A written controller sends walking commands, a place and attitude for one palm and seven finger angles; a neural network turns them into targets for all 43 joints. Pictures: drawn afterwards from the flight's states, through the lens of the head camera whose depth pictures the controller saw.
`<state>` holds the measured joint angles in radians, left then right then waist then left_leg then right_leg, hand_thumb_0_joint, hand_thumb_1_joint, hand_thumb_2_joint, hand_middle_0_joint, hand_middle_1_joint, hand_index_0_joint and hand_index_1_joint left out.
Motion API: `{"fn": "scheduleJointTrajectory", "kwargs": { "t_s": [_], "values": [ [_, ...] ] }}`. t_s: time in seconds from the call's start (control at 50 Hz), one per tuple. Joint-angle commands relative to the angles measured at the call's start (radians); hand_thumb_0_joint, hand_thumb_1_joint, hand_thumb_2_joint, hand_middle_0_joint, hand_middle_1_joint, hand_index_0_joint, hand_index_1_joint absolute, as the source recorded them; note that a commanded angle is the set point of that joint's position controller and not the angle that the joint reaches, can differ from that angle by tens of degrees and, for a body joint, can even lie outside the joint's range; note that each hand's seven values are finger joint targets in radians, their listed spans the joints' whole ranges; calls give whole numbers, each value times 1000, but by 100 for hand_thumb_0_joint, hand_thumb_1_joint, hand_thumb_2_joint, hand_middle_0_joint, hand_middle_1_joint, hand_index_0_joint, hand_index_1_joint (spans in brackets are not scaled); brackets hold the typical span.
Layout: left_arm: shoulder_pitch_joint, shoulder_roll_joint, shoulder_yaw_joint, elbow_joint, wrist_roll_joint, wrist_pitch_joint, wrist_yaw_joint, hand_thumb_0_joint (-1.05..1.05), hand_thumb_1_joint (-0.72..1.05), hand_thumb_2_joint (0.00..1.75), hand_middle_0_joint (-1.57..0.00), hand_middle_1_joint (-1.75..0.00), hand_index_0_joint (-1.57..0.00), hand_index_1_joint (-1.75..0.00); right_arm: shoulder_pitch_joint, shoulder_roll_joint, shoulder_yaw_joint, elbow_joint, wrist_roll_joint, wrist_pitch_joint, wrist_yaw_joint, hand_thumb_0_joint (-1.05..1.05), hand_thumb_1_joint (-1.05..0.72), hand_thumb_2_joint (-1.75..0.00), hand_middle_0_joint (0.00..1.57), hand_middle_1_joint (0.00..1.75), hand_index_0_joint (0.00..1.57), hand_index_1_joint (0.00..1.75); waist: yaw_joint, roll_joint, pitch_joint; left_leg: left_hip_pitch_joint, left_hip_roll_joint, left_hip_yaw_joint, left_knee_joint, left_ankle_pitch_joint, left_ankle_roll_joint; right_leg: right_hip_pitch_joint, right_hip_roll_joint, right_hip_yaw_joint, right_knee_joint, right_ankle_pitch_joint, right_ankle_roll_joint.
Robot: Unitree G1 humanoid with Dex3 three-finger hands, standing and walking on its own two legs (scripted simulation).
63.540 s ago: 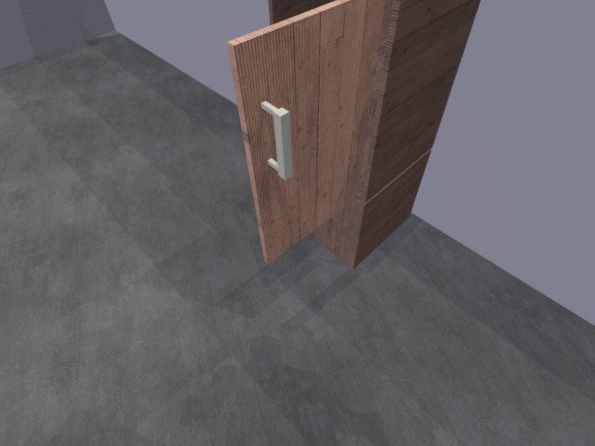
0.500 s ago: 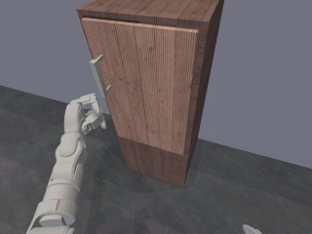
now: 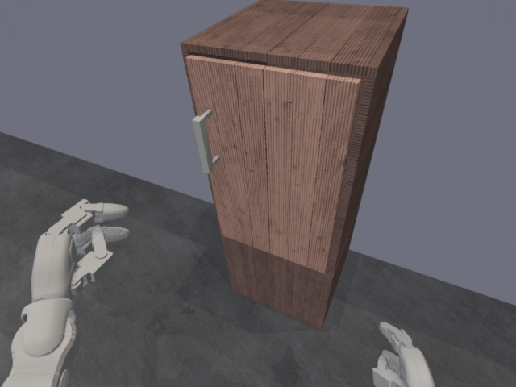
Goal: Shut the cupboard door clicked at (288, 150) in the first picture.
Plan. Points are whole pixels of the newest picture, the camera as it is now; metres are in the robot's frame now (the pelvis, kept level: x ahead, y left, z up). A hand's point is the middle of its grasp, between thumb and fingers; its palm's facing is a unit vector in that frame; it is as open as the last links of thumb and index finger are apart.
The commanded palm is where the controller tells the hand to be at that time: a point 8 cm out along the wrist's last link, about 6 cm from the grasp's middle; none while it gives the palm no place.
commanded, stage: draw the hand back to the body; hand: left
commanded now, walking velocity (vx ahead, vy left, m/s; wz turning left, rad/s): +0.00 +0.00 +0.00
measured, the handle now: (208, 142) +0.63 +0.19 +0.06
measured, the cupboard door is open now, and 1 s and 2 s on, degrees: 0 0 0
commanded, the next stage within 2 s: step back with the hand held close in 0.58 s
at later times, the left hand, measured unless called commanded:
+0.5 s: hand (62, 278) +0.19 +0.26 +0.16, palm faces +0.48 -0.79 -0.38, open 7.4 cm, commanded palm +0.15 +0.30 +0.17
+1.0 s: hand (57, 276) +0.20 +0.27 +0.15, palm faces +0.38 -0.78 -0.49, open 7.4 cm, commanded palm +0.14 +0.31 +0.17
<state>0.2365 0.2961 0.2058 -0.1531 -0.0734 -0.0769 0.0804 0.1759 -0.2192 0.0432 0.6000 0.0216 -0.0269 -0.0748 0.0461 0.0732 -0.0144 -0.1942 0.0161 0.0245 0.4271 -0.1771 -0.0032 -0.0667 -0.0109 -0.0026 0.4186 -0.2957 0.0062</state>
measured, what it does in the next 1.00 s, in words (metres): stands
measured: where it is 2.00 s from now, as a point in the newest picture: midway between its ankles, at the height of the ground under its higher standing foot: outside the picture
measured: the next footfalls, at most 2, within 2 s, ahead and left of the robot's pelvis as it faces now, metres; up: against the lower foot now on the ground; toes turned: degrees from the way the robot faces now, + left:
left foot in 1.94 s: -0.01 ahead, +0.14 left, +0.00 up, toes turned +7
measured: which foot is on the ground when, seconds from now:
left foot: down 0.00-1.00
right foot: down 0.00-1.00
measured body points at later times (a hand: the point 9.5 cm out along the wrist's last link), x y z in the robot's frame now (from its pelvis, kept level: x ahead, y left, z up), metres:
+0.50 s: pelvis +0.01 +0.00 +0.00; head -0.02 -0.04 +0.45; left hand +0.16 +0.30 +0.18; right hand +0.21 -0.22 -0.09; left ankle +0.04 +0.12 -0.74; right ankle -0.04 -0.12 -0.74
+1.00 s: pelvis +0.00 +0.01 +0.00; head +0.01 -0.01 +0.45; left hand +0.17 +0.31 +0.18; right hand +0.18 -0.24 -0.09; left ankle +0.04 +0.12 -0.74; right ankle -0.04 -0.12 -0.74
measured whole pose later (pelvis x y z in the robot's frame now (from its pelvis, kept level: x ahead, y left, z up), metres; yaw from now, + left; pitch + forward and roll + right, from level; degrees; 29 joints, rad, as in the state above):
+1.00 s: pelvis +0.00 +0.01 +0.00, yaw +0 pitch +1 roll -1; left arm 0.54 0.40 0.38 -0.41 -0.08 -0.12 0.11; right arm 0.17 -0.25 -0.02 0.57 0.02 0.04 -0.10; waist 0.02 0.07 -0.01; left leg -0.30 0.02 0.03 0.49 -0.20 0.01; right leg -0.16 -0.01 0.00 0.46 -0.30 0.02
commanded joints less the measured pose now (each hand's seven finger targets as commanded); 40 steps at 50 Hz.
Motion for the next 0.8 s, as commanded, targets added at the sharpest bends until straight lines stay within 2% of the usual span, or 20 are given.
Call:
{"fn": "scheduleJointTrajectory", "kwargs": {
  "t_s": [0.0,0.04,0.06,0.1,0.14,0.16,0.18,0.2,0.24,0.28,0.38,0.44,0.46,0.52,0.66,0.68,0.7,0.72,0.74,0.78],
  "values": [
    [-94,203,151,-305,-2,-73,17,0,90,90,-45,-57,-45,-57,-142,-96,-41,-159,-1,-64,-9,0,-90,-90,20,30,20,30,0,-12,-89,159,-3,-1,-57,64,27,-127,23,-37,-93,154,-14],
    [-26,231,196,-334,-3,-75,19,0,90,90,-39,-51,-39,-51,-146,-101,-48,-153,-2,-76,-9,0,-90,-90,20,30,20,30,7,-1,-76,159,-1,0,-55,64,27,-132,26,-34,-109,152,-12],
    [-11,221,191,-363,-3,-79,21,0,90,90,-36,-48,-36,-48,-138,-95,-43,-155,-2,-78,-8,0,-90,-90,20,30,20,30,4,16,-82,150,-3,-4,-60,67,24,-115,19,-40,-92,150,-15],
    [58,240,233,-387,-5,-84,26,0,90,90,-31,-42,-31,-42,-136,-95,-49,-152,-5,-88,-8,0,-90,-90,20,30,20,30,11,-13,-87,150,-1,-1,-49,81,26,-116,19,-42,-89,169,-12],
    [140,261,279,-381,-9,-81,26,0,90,90,-25,-36,-25,-36,-137,-99,-54,-149,-6,-98,-8,0,-90,-90,20,30,20,30,21,-31,-56,137,1,1,-41,99,29,-125,22,-39,-103,192,-9],
    [145,257,277,-415,-11,-84,27,0,90,90,-23,-33,-23,-33,-129,-95,-54,-153,-2,-96,-7,0,-90,-90,20,30,20,30,17,-16,-77,135,-1,3,-44,100,28,-104,14,-40,-86,192,-10],
    [167,261,293,-420,-12,-86,29,0,90,90,-20,-30,-20,-30,-133,-94,-56,-151,-2,-99,-8,0,-90,-90,20,30,20,30,20,-18,-63,130,2,4,-39,97,27,-116,15,-41,-89,186,-10],
    [148,223,251,-408,-7,-84,27,0,90,90,-20,-30,-20,-30,-131,-95,-53,-146,-2,-101,-9,0,-90,-90,20,30,20,30,9,-7,-36,129,0,6,-39,89,27,-135,15,-41,-91,178,-8],
    [105,213,232,-381,-4,-74,27,0,90,90,-20,-30,-20,-30,-128,-106,-60,-137,-4,-112,-14,0,-90,-90,20,30,20,30,-1,-49,2,135,1,4,-37,67,34,-174,19,-38,-116,156,-1],
    [75,206,217,-370,-1,-72,31,0,90,90,-20,-30,-20,-30,-125,-108,-60,-136,-3,-113,-19,0,-90,-90,20,30,20,30,-2,-51,0,137,-1,3,-45,47,36,-173,14,-37,-107,127,-2],
    [72,239,243,-405,4,-78,40,0,90,90,-20,-30,-20,-30,-130,-104,-59,-134,-8,-121,-25,0,-90,-90,20,30,20,30,16,-27,-62,155,-9,1,-40,90,38,-125,10,-34,-90,172,-7],
    [102,260,270,-414,3,-79,40,0,90,90,-20,-30,-20,-30,-135,-100,-57,-131,-10,-124,-24,0,-90,-90,20,30,20,30,23,-8,-53,146,-9,3,-36,103,34,-119,12,-31,-98,189,-9],
    [111,248,263,-411,-2,-79,38,0,90,90,-20,-30,-20,-30,-134,-94,-52,-135,-9,-122,-23,0,-90,-90,20,30,20,30,22,-25,-45,138,-9,3,-38,106,33,-113,7,-33,-90,198,-7],
    [128,250,275,-407,-5,-77,36,0,90,90,-20,-30,-20,-30,-134,-92,-53,-139,-7,-117,-21,0,-90,-90,20,30,20,30,24,-1,-35,136,-6,10,-34,118,30,-118,10,-32,-91,213,-8],
    [144,236,267,-377,-13,-64,23,0,90,90,-20,-30,-20,-30,-130,-93,-56,-146,-5,-104,-19,0,-90,-90,20,30,20,30,20,-52,-27,136,-3,18,-31,142,35,-114,7,-28,-96,253,2],
    [137,231,261,-381,-13,-63,22,0,90,90,-20,-30,-20,-30,-134,-92,-57,-147,-5,-102,-19,0,-90,-90,20,30,20,30,20,-44,-31,139,-4,18,-29,139,36,-115,7,-26,-98,250,2],
    [60,340,345,-429,-2,-100,30,0,90,90,-20,-30,-20,-30,-127,-116,-63,-155,-4,-80,-15,0,-90,-90,20,30,20,30,-14,-61,7,77,17,9,57,99,51,-203,-58,37,-153,314,5],
    [134,294,304,-361,-3,-103,27,0,90,90,-20,-30,-20,-30,-129,-105,-64,-137,-8,-66,-17,0,-90,-90,20,30,20,30,-23,-107,-4,62,10,5,97,94,49,-207,-90,44,-148,378,2],
    [145,301,306,-380,2,-112,27,0,90,90,-20,-30,-20,-30,-132,-107,-70,-140,-10,-55,-18,0,-90,-90,20,30,20,30,-21,-124,-14,50,2,10,115,107,46,-200,-101,49,-136,478,8],
    [189,277,286,-379,2,-117,29,0,90,90,-20,-30,-20,-30,-120,-108,-76,-149,-6,-35,-17,0,-90,-90,20,30,20,30,-27,-96,-87,43,12,6,108,170,42,-147,-108,29,-68,538,2]
  ]
}}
